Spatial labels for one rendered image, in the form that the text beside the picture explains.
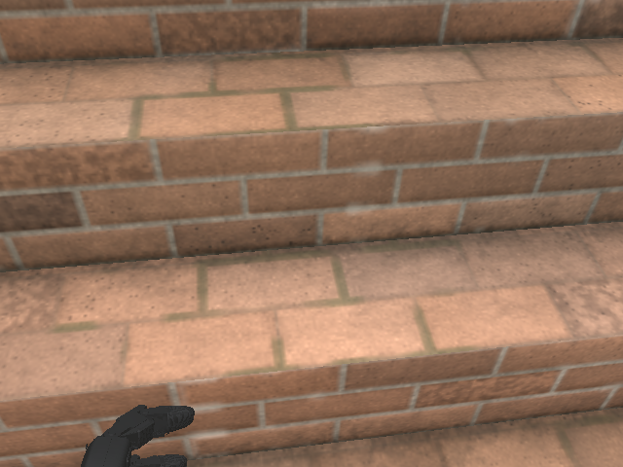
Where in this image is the robot left hand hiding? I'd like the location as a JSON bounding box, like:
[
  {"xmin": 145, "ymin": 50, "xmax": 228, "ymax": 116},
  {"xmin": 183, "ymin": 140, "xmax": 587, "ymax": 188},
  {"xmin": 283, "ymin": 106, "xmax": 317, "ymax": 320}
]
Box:
[{"xmin": 81, "ymin": 405, "xmax": 195, "ymax": 467}]

